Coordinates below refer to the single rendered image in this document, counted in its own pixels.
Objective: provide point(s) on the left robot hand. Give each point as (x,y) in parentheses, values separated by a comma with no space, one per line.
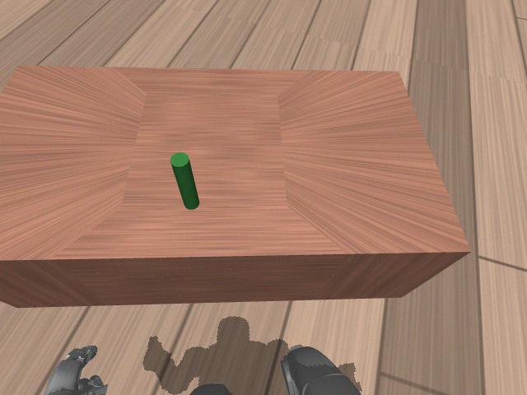
(66,375)

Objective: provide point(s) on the can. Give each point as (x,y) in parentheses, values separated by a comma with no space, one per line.
(185,180)

